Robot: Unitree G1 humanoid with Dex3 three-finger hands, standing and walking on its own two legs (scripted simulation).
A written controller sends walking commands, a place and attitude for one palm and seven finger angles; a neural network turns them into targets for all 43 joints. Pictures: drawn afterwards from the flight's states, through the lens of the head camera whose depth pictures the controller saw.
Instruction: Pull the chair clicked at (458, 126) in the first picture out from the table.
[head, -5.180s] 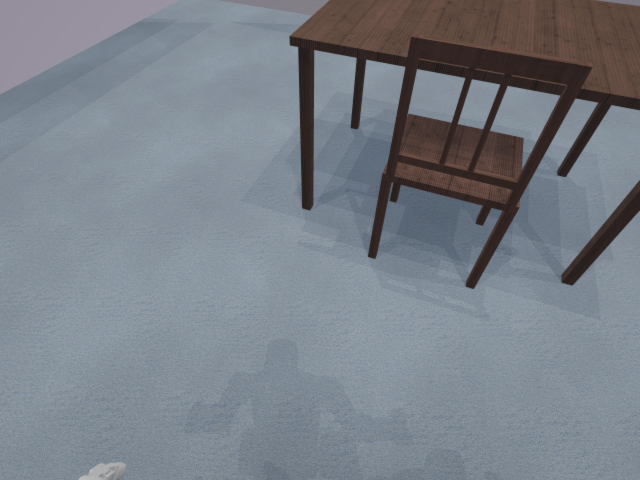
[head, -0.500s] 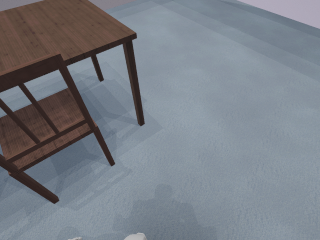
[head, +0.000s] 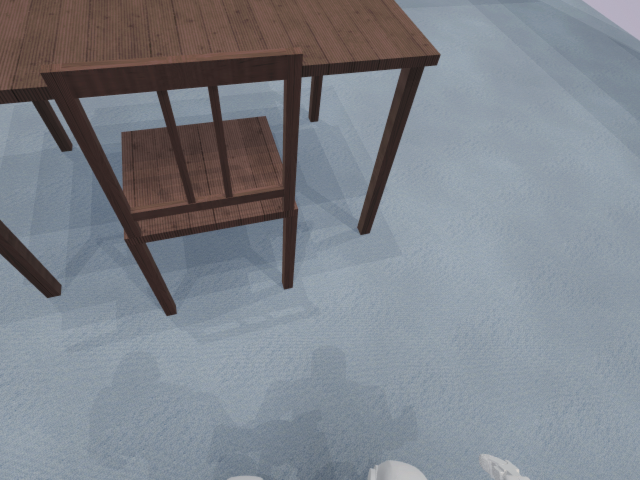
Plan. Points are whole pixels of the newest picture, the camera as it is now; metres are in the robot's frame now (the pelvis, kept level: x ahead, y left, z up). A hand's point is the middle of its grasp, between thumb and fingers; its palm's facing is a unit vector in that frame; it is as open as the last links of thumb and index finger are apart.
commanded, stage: turn to face it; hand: left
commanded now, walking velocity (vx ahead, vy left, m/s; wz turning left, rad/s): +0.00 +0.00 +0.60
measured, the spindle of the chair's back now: (178, 152) +0.68 +0.33 -0.09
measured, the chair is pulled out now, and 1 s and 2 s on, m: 0.00 0.00 0.00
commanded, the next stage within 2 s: take the last steps up to it in 0.50 s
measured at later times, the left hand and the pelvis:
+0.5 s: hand out of the picture +0.07 +0.18 -0.13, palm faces +0.26 -0.93 -0.27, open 7.4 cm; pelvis +0.01 -0.03 +0.01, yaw +16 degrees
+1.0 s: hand out of the picture -0.05 +0.21 -0.17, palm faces +0.39 -0.91 -0.17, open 7.4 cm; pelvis +0.05 +0.04 +0.01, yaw +21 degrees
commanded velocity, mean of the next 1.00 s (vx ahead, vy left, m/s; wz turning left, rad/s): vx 0.13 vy -0.04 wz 0.21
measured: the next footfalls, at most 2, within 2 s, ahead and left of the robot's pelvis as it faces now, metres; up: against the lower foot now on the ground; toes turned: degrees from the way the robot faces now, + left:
right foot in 0.34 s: +0.07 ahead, -0.13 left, +0.00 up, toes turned +10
left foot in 0.76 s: -0.02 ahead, +0.12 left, +0.00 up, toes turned +23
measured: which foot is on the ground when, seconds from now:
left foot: down 0.00-0.34, up 0.36-0.74, down 0.76-1.00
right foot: up 0.00-0.32, down 0.34-0.76, up 0.78-1.00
